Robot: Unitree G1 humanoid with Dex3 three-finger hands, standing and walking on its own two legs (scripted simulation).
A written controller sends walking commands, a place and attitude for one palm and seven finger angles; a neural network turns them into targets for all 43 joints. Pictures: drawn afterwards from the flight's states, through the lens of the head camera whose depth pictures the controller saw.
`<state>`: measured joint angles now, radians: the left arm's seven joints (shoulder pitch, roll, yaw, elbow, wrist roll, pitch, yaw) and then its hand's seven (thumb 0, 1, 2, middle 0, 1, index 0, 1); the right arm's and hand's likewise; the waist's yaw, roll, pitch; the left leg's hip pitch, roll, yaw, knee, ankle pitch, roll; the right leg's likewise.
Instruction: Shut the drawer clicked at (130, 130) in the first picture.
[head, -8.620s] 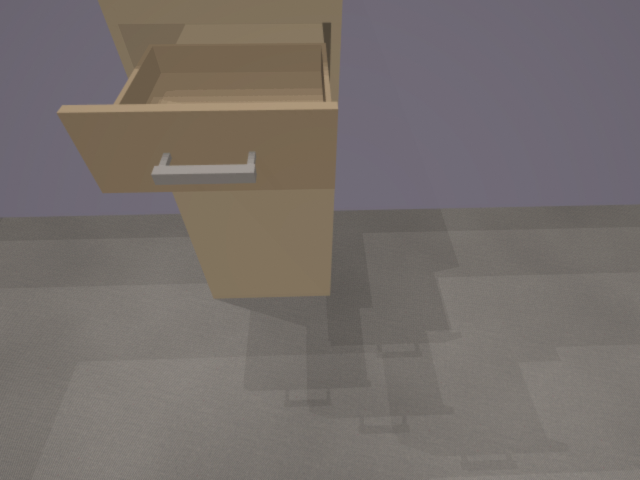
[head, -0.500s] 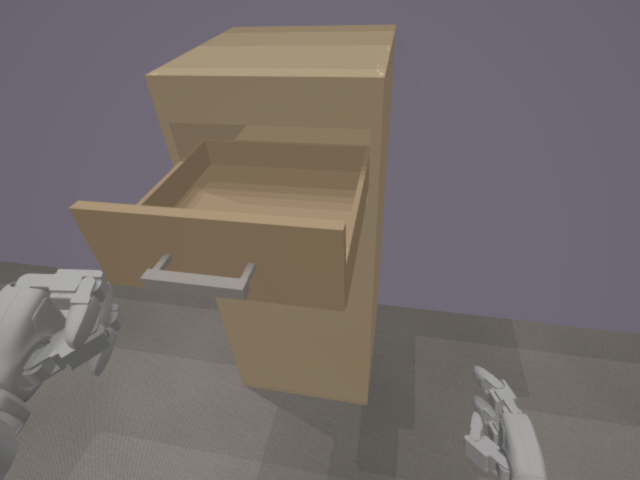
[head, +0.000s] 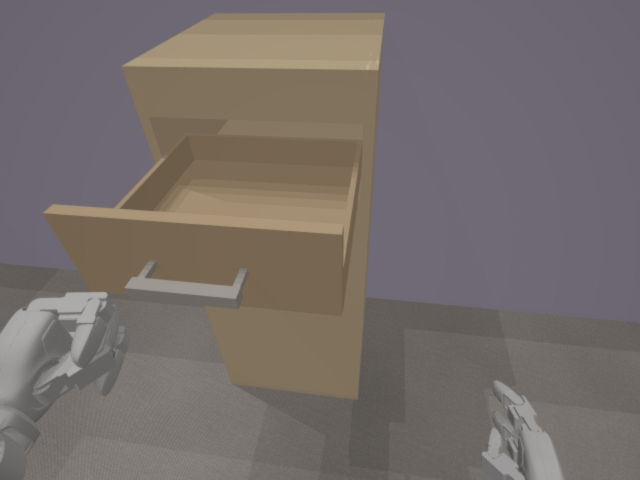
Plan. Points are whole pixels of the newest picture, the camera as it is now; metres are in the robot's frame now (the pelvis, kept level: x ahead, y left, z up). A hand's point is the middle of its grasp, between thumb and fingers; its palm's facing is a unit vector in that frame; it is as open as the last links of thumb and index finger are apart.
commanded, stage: bring the fist close to the handle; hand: left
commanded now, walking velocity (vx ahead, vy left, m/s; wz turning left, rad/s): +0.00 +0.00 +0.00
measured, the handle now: (190, 281) +0.31 +0.22 +0.12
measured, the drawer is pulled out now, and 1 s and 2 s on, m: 0.30 0.30 0.27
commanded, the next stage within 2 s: push the drawer shut in 1.22 s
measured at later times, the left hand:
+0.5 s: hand (142, 359) +0.18 +0.21 +0.15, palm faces +0.07 -0.99 -0.10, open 3.3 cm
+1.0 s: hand (170, 340) +0.22 +0.20 +0.12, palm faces +0.08 -0.99 -0.12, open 3.3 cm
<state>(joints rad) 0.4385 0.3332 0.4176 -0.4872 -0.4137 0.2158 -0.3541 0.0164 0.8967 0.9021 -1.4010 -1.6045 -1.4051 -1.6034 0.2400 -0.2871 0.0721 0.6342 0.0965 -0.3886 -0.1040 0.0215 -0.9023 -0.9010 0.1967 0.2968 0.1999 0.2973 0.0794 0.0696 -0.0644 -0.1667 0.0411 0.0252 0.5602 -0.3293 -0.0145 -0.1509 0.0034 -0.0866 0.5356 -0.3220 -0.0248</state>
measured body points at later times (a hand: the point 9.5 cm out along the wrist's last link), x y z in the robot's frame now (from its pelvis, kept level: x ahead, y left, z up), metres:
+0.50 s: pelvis -0.01 +0.01 +0.00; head -0.04 -0.01 +0.45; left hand +0.17 +0.26 +0.15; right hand +0.19 -0.20 -0.06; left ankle -0.01 +0.13 -0.73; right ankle -0.02 -0.10 -0.73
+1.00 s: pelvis -0.01 -0.01 +0.00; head -0.01 -0.04 +0.44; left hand +0.21 +0.26 +0.13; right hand +0.16 -0.24 -0.09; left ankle -0.01 +0.13 -0.73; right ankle -0.02 -0.10 -0.73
